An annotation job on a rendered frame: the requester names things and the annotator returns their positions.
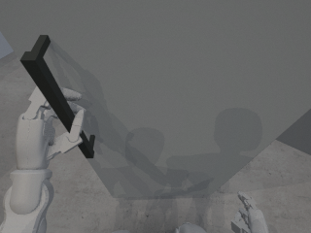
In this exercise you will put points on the right robot thigh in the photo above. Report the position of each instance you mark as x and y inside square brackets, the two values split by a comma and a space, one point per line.
[189, 228]

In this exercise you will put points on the right robot hand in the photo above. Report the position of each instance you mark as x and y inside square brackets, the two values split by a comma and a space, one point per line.
[254, 219]

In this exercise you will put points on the robot left forearm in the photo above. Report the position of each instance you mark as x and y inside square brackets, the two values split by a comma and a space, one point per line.
[26, 202]

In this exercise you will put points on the left robot hand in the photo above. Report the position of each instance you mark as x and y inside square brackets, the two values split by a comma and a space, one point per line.
[34, 131]

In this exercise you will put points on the handle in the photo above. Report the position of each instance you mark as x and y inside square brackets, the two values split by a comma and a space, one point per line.
[37, 68]

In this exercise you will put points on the fridge door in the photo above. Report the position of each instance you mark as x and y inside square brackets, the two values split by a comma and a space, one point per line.
[179, 94]

